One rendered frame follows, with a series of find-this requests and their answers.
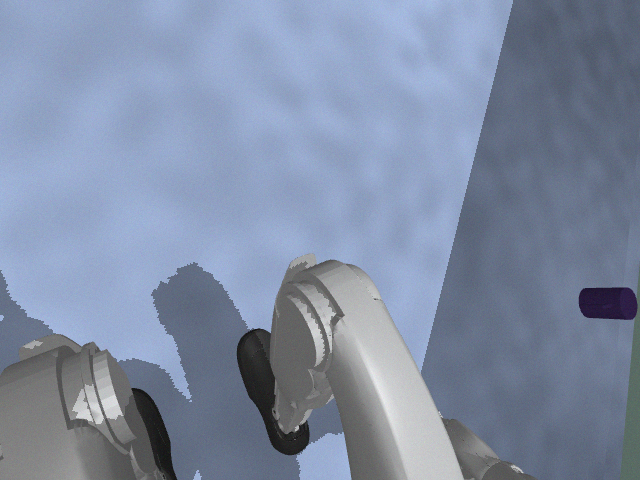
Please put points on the right robot hand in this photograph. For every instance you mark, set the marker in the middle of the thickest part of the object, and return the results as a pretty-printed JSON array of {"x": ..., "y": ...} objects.
[{"x": 475, "y": 457}]

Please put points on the right robot arm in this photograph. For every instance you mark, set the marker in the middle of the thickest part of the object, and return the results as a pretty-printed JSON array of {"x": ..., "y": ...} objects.
[{"x": 506, "y": 471}]

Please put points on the left robot foot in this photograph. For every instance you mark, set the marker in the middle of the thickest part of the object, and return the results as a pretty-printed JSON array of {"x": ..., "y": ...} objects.
[{"x": 157, "y": 432}]

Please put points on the right robot foot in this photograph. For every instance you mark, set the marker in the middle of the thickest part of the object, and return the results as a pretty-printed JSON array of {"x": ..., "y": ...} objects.
[{"x": 253, "y": 356}]

